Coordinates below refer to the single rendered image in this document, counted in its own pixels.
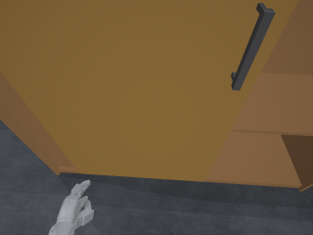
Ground handle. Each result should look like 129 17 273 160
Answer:
231 3 276 91

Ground left robot hand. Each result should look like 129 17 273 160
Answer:
56 179 94 229

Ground wardrobe door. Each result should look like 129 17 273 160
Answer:
0 0 298 182
0 71 75 167

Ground robot left forearm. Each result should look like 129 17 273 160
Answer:
48 221 75 235

